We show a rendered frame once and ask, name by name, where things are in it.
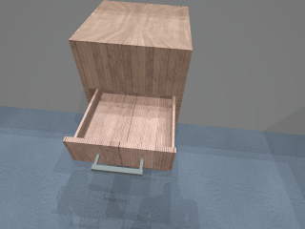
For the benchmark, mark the cabinet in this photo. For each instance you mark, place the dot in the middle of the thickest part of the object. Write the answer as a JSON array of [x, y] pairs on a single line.
[[135, 48]]

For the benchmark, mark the handle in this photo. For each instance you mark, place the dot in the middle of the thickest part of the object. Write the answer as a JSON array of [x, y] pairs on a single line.
[[117, 170]]

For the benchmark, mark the drawer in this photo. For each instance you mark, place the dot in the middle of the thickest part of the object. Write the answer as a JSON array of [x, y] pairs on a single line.
[[123, 127]]

